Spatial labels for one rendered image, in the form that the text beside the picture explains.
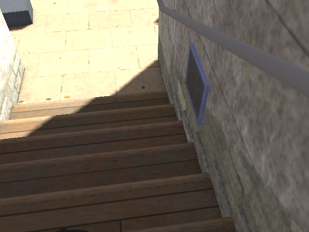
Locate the stairs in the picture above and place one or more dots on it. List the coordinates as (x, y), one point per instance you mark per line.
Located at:
(105, 164)

